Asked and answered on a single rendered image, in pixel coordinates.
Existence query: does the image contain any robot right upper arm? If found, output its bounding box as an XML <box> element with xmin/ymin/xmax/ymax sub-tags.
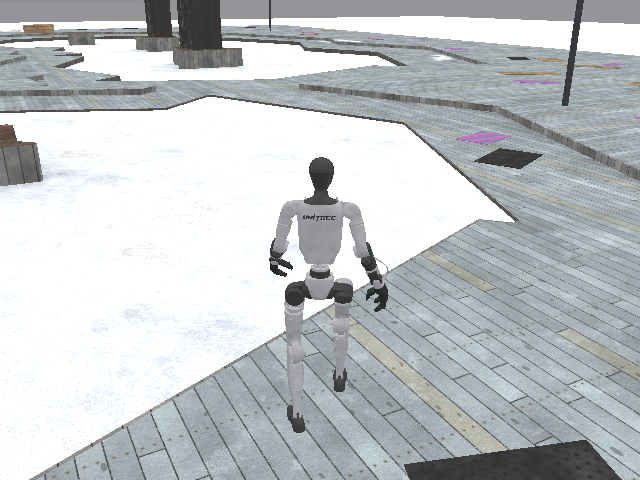
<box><xmin>341</xmin><ymin>201</ymin><xmax>370</xmax><ymax>258</ymax></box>

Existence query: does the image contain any right robot forearm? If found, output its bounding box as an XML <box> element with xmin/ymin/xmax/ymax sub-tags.
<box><xmin>361</xmin><ymin>242</ymin><xmax>384</xmax><ymax>289</ymax></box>

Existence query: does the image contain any robot right hand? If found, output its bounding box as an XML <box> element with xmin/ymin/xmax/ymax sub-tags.
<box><xmin>366</xmin><ymin>283</ymin><xmax>388</xmax><ymax>312</ymax></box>

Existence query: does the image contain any robot left thigh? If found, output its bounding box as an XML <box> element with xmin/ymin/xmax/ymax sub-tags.
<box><xmin>284</xmin><ymin>280</ymin><xmax>306</xmax><ymax>364</ymax></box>

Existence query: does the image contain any robot left upper arm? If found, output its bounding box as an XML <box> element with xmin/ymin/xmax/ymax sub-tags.
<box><xmin>272</xmin><ymin>200</ymin><xmax>301</xmax><ymax>253</ymax></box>

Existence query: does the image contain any left robot forearm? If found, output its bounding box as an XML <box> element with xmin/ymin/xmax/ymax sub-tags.
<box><xmin>269</xmin><ymin>238</ymin><xmax>284</xmax><ymax>265</ymax></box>

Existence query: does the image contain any robot left hand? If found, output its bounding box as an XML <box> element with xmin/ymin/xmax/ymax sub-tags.
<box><xmin>270</xmin><ymin>259</ymin><xmax>293</xmax><ymax>277</ymax></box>

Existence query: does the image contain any humanoid robot head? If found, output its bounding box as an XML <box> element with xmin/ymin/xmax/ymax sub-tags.
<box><xmin>304</xmin><ymin>157</ymin><xmax>338</xmax><ymax>205</ymax></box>

